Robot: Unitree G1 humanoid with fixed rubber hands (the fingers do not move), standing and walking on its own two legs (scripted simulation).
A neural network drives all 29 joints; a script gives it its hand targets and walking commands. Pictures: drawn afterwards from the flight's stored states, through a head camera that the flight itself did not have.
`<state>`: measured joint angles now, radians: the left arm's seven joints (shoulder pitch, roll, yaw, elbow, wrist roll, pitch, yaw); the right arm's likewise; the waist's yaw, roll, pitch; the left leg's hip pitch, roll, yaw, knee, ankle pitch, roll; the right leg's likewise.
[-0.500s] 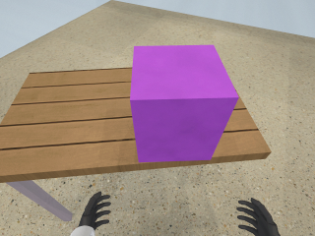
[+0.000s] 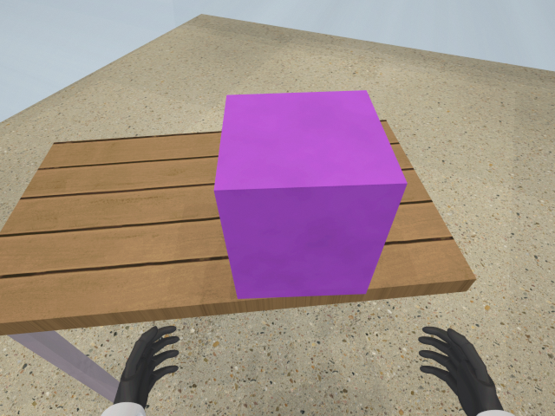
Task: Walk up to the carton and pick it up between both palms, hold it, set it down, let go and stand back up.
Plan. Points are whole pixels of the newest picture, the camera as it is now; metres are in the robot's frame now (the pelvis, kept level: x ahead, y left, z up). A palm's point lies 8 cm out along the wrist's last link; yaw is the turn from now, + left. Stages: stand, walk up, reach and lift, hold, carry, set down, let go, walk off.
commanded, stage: reach and lift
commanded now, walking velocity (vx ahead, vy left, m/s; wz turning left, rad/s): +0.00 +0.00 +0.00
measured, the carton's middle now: (299, 198) +0.46 -0.01 +0.05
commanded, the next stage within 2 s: none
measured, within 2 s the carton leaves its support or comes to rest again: neither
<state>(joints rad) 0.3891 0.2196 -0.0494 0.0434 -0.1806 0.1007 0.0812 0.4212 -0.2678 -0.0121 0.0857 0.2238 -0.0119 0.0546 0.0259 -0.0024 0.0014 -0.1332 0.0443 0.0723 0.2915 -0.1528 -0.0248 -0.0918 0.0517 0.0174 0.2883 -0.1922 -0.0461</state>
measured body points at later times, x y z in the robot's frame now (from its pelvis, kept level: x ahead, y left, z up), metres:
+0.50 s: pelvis +0.00 +0.00 +0.00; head -0.02 +0.01 +0.45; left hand +0.23 +0.21 +0.02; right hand +0.24 -0.23 +0.03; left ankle +0.00 +0.13 -0.75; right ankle -0.03 -0.09 -0.75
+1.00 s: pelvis -0.01 +0.01 +0.00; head +0.01 +0.00 +0.45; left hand +0.30 +0.21 +0.09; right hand +0.32 -0.24 +0.09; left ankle +0.00 +0.13 -0.75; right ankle -0.03 -0.09 -0.75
